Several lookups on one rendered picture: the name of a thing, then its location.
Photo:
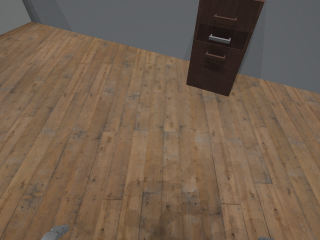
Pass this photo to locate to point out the cabinet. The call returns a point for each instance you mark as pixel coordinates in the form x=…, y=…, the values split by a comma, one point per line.
x=211, y=74

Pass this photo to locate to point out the drawer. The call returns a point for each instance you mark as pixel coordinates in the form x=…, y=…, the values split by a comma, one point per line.
x=237, y=41

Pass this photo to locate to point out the robot left hand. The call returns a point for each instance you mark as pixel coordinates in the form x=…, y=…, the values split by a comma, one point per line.
x=56, y=232

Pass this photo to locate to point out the handle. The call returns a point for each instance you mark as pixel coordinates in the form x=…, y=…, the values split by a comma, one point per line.
x=218, y=39
x=224, y=19
x=215, y=57

